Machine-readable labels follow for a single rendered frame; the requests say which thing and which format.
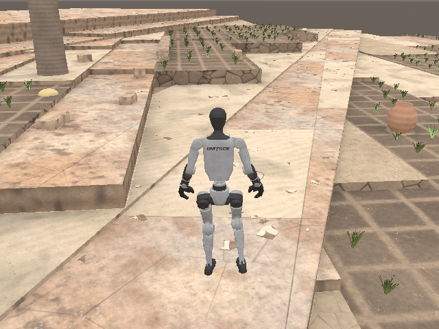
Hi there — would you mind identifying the robot left hand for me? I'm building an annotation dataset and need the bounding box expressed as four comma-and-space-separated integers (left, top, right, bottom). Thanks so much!
178, 186, 194, 199

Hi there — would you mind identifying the robot left thigh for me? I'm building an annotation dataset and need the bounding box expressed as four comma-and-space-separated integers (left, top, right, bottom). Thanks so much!
196, 191, 215, 236

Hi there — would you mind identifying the left robot upper arm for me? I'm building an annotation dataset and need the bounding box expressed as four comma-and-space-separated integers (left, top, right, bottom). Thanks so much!
185, 138, 204, 175

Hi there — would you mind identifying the robot left foot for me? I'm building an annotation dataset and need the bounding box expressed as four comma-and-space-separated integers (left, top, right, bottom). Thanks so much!
204, 258, 216, 276

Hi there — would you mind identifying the robot right forearm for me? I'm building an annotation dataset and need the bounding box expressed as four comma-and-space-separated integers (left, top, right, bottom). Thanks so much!
247, 164, 261, 187

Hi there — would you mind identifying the right robot upper arm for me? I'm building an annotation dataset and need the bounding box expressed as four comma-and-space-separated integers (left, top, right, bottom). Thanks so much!
233, 137, 254, 175

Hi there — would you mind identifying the robot left forearm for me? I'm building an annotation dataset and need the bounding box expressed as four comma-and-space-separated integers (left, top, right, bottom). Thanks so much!
180, 164, 192, 188

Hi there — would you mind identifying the robot right hand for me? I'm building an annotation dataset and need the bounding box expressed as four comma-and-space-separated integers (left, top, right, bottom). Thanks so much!
248, 183, 264, 198

